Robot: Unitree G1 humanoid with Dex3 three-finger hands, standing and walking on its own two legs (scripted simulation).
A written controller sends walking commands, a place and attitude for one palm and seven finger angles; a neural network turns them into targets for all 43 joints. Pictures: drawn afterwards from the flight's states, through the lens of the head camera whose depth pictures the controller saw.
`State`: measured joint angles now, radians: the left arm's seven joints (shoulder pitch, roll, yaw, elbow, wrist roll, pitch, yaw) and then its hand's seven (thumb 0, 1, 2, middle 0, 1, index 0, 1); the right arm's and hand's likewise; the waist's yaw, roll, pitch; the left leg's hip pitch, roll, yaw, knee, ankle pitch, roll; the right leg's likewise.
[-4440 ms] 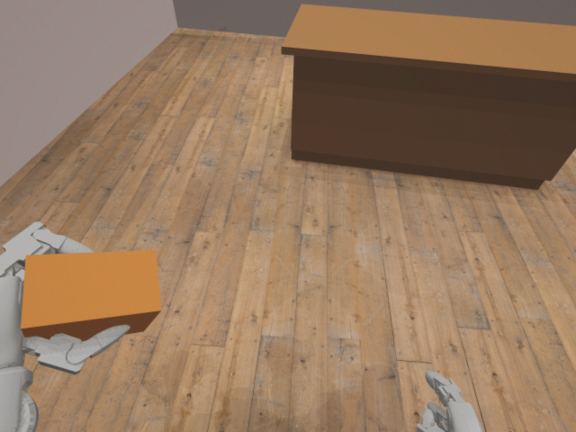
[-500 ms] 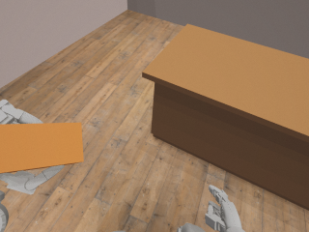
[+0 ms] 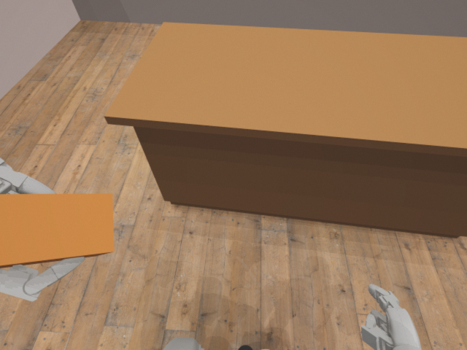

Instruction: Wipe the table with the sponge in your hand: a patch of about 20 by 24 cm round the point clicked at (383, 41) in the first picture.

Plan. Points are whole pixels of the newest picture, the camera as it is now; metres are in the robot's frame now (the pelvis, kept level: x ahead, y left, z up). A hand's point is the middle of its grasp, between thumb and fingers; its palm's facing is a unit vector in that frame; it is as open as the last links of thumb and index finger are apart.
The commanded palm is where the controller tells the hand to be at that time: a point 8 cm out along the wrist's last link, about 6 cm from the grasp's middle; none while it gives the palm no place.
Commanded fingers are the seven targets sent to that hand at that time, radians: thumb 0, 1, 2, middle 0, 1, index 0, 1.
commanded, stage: turn to face it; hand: left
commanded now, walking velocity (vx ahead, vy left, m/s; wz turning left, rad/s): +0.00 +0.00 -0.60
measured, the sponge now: (68, 230) +0.23 +0.20 +0.18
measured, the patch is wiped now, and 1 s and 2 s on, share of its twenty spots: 0.00 0.00 0.00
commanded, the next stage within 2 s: take the last steps up to it in 0.84 s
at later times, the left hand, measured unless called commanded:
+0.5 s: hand (53, 283) +0.17 +0.19 +0.19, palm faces +0.21 -0.85 -0.48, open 10.1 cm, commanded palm +0.14 +0.22 +0.18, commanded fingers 0.00 0.10 1.30 -1.20 -1.60 -1.20 -1.60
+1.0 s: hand (139, 327) +0.13 +0.09 +0.18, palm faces +0.02 -0.90 -0.44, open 10.2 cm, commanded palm +0.11 +0.13 +0.18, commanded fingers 0.00 0.10 1.30 -1.20 -1.60 -1.20 -1.60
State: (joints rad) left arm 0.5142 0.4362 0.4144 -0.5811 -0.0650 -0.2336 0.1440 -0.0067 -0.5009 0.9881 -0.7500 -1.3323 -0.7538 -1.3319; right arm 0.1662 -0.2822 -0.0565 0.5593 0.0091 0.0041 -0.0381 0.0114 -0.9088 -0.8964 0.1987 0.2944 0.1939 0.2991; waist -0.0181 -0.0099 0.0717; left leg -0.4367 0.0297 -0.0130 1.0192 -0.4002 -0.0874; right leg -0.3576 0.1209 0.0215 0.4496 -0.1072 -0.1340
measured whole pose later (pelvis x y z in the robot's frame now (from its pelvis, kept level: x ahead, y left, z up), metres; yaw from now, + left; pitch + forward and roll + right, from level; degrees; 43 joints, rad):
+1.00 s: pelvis -0.17 -0.04 +0.00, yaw -28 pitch -1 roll -1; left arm 0.51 0.40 0.45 -0.51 -0.02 -0.26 0.14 -0.01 -0.50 0.99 -0.74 -1.34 -0.75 -1.34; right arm 0.22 -0.23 -0.04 0.59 0.01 -0.05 -0.05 0.01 -0.91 -0.90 0.20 0.29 0.19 0.30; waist -0.01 -0.02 0.02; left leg -0.28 0.06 0.09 0.59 -0.29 0.01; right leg -0.47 0.04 0.00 0.95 -0.44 0.02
